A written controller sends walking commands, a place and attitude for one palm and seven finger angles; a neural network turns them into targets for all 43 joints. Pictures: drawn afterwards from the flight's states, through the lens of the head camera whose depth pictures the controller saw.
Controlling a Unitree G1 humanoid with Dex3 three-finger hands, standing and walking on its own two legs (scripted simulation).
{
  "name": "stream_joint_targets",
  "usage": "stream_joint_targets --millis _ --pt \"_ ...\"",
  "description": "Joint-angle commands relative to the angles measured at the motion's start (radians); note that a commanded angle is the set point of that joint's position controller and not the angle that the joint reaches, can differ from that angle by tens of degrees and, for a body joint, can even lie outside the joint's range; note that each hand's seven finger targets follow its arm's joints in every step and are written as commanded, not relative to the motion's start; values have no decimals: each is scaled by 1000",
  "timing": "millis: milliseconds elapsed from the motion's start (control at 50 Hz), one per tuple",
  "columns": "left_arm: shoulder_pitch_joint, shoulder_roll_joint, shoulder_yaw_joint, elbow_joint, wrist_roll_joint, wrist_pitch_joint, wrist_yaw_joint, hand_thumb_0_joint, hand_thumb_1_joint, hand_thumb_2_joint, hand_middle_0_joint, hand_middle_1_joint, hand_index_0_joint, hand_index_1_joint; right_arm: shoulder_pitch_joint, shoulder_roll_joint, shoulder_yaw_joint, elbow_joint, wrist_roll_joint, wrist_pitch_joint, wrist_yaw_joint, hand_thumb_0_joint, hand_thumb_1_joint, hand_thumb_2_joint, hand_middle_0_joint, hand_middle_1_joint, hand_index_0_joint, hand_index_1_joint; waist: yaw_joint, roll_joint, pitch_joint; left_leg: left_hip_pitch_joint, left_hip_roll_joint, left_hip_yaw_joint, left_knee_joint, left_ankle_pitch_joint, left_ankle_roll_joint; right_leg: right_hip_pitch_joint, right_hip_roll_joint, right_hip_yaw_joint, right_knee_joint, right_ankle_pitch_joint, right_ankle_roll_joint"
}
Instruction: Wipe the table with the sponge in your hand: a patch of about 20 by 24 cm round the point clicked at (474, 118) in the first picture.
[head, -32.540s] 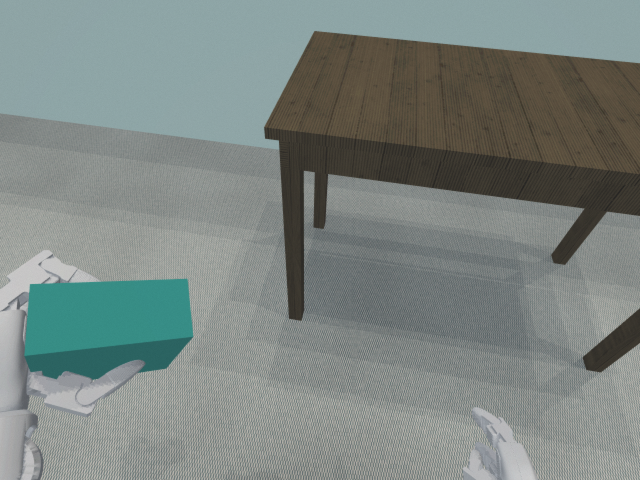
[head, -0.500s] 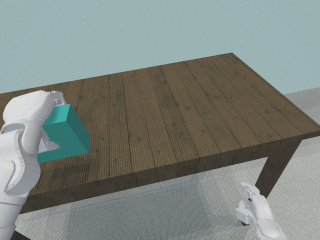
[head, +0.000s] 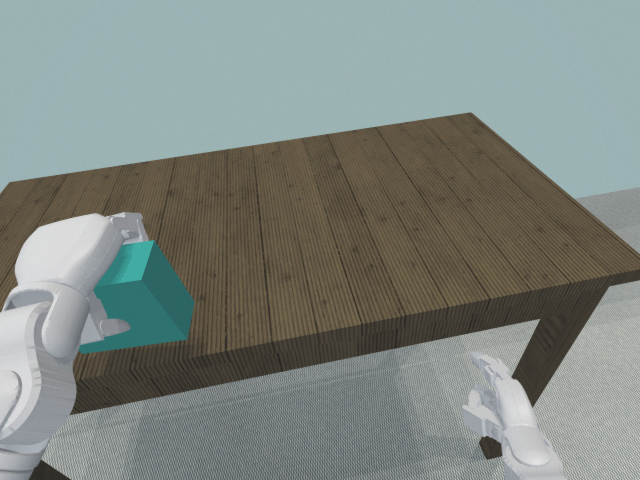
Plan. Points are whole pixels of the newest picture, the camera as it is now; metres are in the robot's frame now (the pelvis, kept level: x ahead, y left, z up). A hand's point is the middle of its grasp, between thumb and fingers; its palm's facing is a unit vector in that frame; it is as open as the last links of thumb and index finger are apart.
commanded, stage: bring the sponge back beside the body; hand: left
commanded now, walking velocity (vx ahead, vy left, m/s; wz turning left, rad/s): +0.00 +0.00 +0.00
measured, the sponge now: (124, 309) +0.23 +0.29 +0.13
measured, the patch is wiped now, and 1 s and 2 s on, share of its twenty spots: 1.00 1.00 1.00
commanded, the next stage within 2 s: step back with the hand held close in 1.00 s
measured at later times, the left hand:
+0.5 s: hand (96, 305) +0.20 +0.28 +0.19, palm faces +0.20 -0.11 -0.97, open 9.7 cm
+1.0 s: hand (78, 305) +0.18 +0.28 +0.20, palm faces +0.26 -0.09 -0.96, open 9.7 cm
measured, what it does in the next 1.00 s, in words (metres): stands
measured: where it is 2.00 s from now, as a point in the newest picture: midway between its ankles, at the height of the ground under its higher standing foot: outside the picture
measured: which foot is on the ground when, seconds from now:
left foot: down 0.00-1.00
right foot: down 0.00-1.00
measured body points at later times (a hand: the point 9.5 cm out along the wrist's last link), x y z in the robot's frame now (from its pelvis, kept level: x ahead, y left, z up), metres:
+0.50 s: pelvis -0.01 +0.01 +0.00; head -0.06 -0.03 +0.45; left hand +0.18 +0.28 +0.24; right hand +0.26 -0.17 -0.05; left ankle +0.06 +0.12 -0.74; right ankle +0.01 -0.11 -0.74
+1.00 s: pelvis -0.02 +0.00 +0.00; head -0.07 -0.04 +0.44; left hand +0.17 +0.28 +0.25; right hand +0.25 -0.18 -0.05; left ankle +0.06 +0.12 -0.74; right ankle +0.01 -0.11 -0.74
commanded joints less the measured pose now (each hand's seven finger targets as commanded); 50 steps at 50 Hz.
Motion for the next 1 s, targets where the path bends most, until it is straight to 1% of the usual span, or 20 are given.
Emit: stream_joint_targets --millis 0,40,100,140,160,220,240,260,360,420,440,500,540,600,640,680,740,800,840,980 --pt "-336 333 263 -244 62 -38 110 0 100 1300 -1200 -1600 -1200 -1600 -249 -79 -39 -174 -13 -65 0 0 -900 -900 200 300 200 300 12 34 -192 115 -45 -39 -68 115 21 -20 1 87 -121 71 -57" --pt "-343 331 281 -247 51 -32 121 0 100 1300 -1200 -1600 -1200 -1600 -284 -73 -38 -181 -1 -67 3 0 -900 -900 200 300 200 300 15 40 -180 114 -44 -55 -81 87 17 -19 18 131 -128 43 -69" --pt "-299 257 233 -159 16 -16 124 0 100 1300 -1200 -1600 -1200 -1600 -255 -79 -43 -163 -2 -51 4 0 -900 -900 200 300 200 300 5 -22 -128 102 -38 -38 -91 56 14 -47 7 89 -149 28 -50" --pt "-263 220 216 -147 1 -3 113 0 100 1300 -1200 -1600 -1200 -1600 -290 -73 -38 -177 16 -55 2 0 -900 -900 200 300 200 300 -2 -29 -104 96 -35 -48 -104 19 11 -61 19 122 -152 1 -54" --pt "-242 186 183 -138 -8 1 106 0 100 1300 -1200 -1600 -1200 -1600 -272 -75 -36 -177 10 -50 1 0 -900 -900 200 300 200 300 -1 -39 -108 85 -31 -38 -108 -2 11 -57 3 82 -150 -2 -43" --pt "-192 162 156 -174 -17 2 93 0 100 1300 -1200 -1600 -1200 -1600 -269 -79 -38 -189 13 -48 -2 0 -900 -900 200 300 200 300 -8 -65 -106 87 -30 -38 -107 -19 17 -63 2 69 -148 -1 -31" --pt "-182 157 158 -202 -10 5 92 0 100 1300 -1200 -1600 -1200 -1600 -296 -71 -31 -205 19 -60 -1 0 -900 -900 200 300 200 300 -12 -52 -108 85 -28 -47 -117 -40 15 -62 13 101 -147 -17 -40" --pt "-189 151 147 -226 -11 2 94 0 100 1300 -1200 -1600 -1200 -1600 -280 -72 -30 -208 13 -61 -2 0 -900 -900 200 300 200 300 -8 -50 -126 81 -31 -42 -115 -41 17 -51 4 73 -139 -13 -34" --pt "-233 264 230 -384 37 -23 135 0 100 1300 -1200 -1600 -1200 -1600 -276 -68 -31 -213 -7 -78 -6 0 -900 -900 200 300 200 300 13 35 -198 86 -39 -47 -107 -22 23 -2 14 89 -106 -15 -49" --pt "-171 291 276 -342 41 -31 160 0 100 1300 -1200 -1600 -1200 -1600 -250 -73 -39 -187 -16 -68 2 0 -900 -900 200 300 200 300 18 19 -155 89 -38 -42 -97 20 17 -19 16 98 -124 -4 -54" --pt "-175 299 290 -356 38 -27 164 0 100 1300 -1200 -1600 -1200 -1600 -272 -72 -40 -192 -4 -71 5 0 -900 -900 200 300 200 300 12 43 -144 91 -37 -52 -102 -1 15 -23 32 135 -129 -22 -64" --pt "-153 235 246 -286 14 -26 170 0 100 1300 -1200 -1600 -1200 -1600 -252 -72 -42 -177 -6 -58 9 0 -900 -900 200 300 200 300 9 29 -98 93 -37 -37 -101 5 11 -53 22 96 -146 -18 -52" --pt "-121 200 232 -263 0 -14 160 0 100 1300 -1200 -1600 -1200 -1600 -282 -67 -41 -188 9 -64 9 0 -900 -900 200 300 200 300 4 4 -75 89 -35 -48 -108 -25 10 -66 32 129 -151 -35 -56" --pt "-31 148 194 -262 -26 -14 141 0 100 1300 -1200 -1600 -1200 -1600 -260 -75 -44 -193 6 -59 9 0 -900 -900 200 300 200 300 4 -64 -86 84 -31 -35 -102 -20 15 -60 12 80 -149 -9 -34" --pt "-22 137 185 -290 -31 -12 132 0 100 1300 -1200 -1600 -1200 -1600 -289 -68 -39 -208 14 -70 5 0 -900 -900 200 300 200 300 -6 -66 -75 81 -32 -42 -104 -51 16 -70 20 113 -152 -38 -37" --pt "-29 153 186 -291 -28 -20 133 0 100 1300 -1200 -1600 -1200 -1600 -260 -73 -41 -201 3 -73 -2 0 -900 -900 200 300 200 300 -5 -82 -69 70 -32 -35 -99 -66 19 -78 7 88 -152 -55 -27" --pt "-99 229 227 -376 3 -33 146 0 100 1300 -1200 -1600 -1200 -1600 -280 -74 -41 -210 0 -87 -12 0 -900 -900 200 300 200 300 -6 -8 -95 83 -37 -41 -101 -92 19 -68 18 133 -149 -93 -40" --pt "-113 251 246 -356 23 -46 168 0 100 1300 -1200 -1600 -1200 -1600 -244 -75 -46 -189 -16 -88 -12 0 -900 -900 200 300 200 300 8 15 -115 93 -44 -35 -85 -26 17 -54 12 113 -143 -56 -46" --pt "-130 277 272 -358 33 -47 175 0 100 1300 -1200 -1600 -1200 -1600 -264 -73 -47 -190 -8 -91 -9 0 -900 -900 200 300 200 300 4 27 -108 98 -44 -42 -84 -39 13 -58 24 162 -154 -79 -58" --pt "-106 190 216 -245 -13 -39 160 0 100 1300 -1200 -1600 -1200 -1600 -257 -71 -48 -178 -3 -78 -3 0 -900 -900 200 300 200 300 4 -24 -64 82 -38 -31 -95 -46 10 -74 11 114 -157 -60 -41"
